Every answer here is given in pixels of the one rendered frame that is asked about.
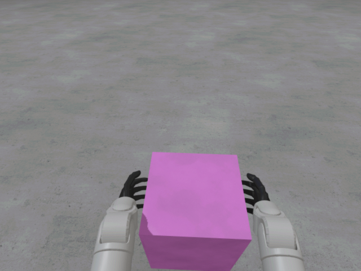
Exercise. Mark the robot left forearm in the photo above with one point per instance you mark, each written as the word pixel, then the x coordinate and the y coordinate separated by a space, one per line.
pixel 114 246

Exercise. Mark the robot left hand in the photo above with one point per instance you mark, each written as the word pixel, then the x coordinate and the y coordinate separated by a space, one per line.
pixel 129 190

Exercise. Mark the carton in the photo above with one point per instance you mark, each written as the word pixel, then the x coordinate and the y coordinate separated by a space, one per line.
pixel 194 214

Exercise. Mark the robot right forearm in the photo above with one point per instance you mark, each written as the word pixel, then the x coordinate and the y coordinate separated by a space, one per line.
pixel 277 238

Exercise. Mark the robot right hand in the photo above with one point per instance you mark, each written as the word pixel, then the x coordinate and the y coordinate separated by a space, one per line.
pixel 258 194

